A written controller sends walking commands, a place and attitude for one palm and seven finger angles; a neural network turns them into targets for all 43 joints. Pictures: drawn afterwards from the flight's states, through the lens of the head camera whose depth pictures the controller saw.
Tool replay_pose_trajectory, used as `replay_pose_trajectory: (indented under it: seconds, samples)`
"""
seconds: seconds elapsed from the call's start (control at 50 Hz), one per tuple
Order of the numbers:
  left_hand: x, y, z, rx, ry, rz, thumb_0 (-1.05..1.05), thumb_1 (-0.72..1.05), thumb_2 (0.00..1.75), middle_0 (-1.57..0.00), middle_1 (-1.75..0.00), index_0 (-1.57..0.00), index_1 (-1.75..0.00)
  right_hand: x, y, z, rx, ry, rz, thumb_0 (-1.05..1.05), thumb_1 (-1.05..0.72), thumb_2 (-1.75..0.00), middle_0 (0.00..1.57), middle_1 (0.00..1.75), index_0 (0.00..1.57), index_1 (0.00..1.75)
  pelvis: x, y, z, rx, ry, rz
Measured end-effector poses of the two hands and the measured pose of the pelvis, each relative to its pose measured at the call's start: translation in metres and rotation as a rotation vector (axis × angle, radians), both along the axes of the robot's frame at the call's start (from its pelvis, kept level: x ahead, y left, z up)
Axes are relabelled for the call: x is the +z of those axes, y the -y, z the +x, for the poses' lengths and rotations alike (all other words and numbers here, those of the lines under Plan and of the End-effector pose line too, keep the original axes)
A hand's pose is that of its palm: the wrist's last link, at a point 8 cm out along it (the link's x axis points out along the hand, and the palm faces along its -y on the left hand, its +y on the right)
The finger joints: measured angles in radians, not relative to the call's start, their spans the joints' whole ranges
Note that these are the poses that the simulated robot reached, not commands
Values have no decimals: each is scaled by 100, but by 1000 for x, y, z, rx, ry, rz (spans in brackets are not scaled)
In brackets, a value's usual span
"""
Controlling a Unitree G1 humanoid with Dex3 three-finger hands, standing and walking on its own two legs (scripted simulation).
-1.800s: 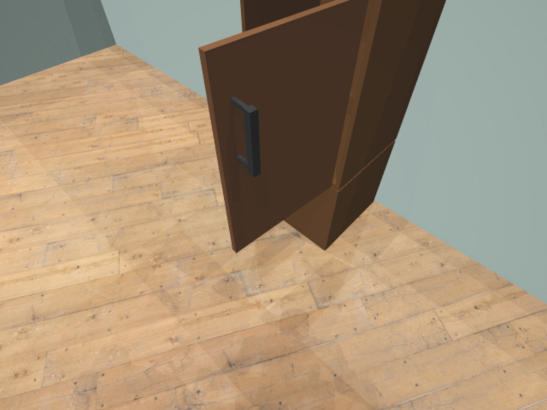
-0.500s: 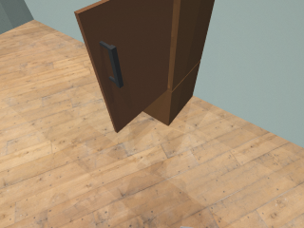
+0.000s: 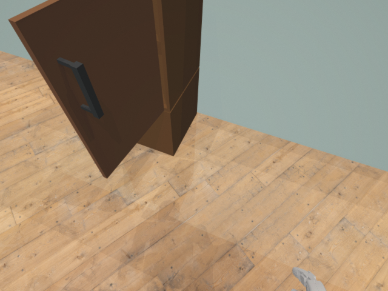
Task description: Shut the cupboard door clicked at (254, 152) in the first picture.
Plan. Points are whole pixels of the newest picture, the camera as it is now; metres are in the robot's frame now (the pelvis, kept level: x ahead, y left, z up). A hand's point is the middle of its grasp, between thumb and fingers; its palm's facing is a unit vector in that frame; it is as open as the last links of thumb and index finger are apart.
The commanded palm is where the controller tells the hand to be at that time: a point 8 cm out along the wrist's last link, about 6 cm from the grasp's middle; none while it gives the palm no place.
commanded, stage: walk to a spot facing it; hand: left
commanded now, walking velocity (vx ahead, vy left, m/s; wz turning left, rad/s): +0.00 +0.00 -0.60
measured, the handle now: (82, 90) +0.51 +0.33 +0.07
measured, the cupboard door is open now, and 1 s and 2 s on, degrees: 84 84 84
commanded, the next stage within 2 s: turn to face it in 1.86 s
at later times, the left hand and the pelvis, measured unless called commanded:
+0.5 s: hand (136, 286) +0.14 +0.15 -0.16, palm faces -0.30 -0.92 -0.26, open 7.4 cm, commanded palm none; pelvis -0.01 -0.02 +0.00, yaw -18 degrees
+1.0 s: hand (217, 222) +0.30 -0.03 -0.16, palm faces -0.63 -0.75 -0.21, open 7.4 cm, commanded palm none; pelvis +0.06 -0.10 -0.02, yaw -37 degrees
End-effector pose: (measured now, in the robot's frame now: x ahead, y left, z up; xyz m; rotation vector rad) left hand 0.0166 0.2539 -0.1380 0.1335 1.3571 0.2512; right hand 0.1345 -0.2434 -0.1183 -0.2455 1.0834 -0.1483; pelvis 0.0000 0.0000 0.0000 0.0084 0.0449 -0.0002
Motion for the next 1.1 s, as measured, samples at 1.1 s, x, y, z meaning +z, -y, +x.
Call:
replay_pose_trajectory:
  seconds: [1.1]
  samples:
    - [7, 261, 306, -876, 190, -89, 0, 91, 90, -19, -30, -20, -30, -20, 60, -224, -824, -317, 153, 2, -90, -90, 20, 30, 20, 30, -3, 120, 84, -687, 19, -19]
